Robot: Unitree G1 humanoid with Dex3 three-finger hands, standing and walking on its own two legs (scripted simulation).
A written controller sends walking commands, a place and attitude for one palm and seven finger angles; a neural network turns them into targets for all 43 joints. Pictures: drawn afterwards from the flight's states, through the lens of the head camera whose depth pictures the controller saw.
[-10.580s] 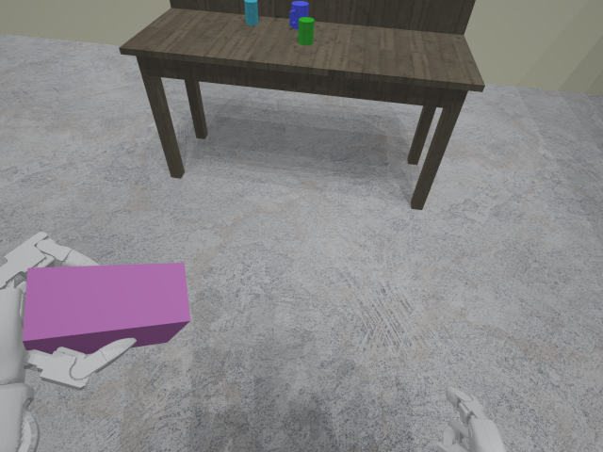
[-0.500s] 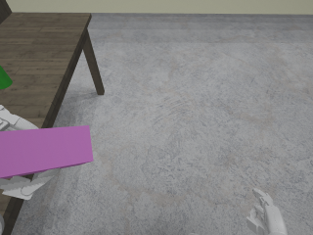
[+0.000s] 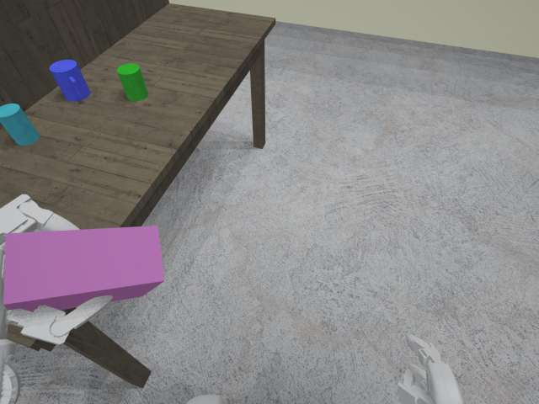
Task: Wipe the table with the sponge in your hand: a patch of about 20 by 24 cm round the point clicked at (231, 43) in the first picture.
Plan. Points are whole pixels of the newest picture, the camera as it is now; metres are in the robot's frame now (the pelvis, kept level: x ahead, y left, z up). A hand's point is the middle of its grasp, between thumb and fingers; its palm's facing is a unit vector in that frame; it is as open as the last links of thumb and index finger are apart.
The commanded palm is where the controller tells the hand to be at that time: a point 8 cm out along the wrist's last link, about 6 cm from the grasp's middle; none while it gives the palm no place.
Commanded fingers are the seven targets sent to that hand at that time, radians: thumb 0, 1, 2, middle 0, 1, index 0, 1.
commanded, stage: turn to face it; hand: left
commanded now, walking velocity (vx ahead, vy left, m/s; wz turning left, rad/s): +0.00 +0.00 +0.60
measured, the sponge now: (110, 268) +0.23 +0.20 +0.15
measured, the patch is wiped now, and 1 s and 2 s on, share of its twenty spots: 0.00 0.00 0.00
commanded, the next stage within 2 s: take the last steps up to it in 1.30 s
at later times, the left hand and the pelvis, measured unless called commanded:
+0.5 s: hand out of the picture +0.05 +0.25 +0.17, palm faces +0.62 -0.64 -0.45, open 9.8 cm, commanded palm -0.02 +0.27 +0.18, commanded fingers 0.00 0.10 1.30 -1.20 -1.60 -1.20 -1.60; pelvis -0.08 -0.04 -0.01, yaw +18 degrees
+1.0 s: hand out of the picture -0.13 +0.24 +0.19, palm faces +0.77 -0.45 -0.45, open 9.8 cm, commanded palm -0.19 +0.25 +0.18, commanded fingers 0.00 0.10 1.30 -1.20 -1.60 -1.20 -1.60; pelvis -0.16 -0.08 +0.00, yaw +35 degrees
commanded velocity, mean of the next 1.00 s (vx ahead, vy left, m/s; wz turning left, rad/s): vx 0.00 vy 0.00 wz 0.57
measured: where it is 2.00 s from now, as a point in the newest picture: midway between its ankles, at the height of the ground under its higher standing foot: outside the picture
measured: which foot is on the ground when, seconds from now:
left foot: up 0.00-0.06, down 0.08-0.40, up 0.42-0.72, down 0.74-1.00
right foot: down 0.00-0.08, up 0.10-0.38, down 0.40-0.74, up 0.76-1.00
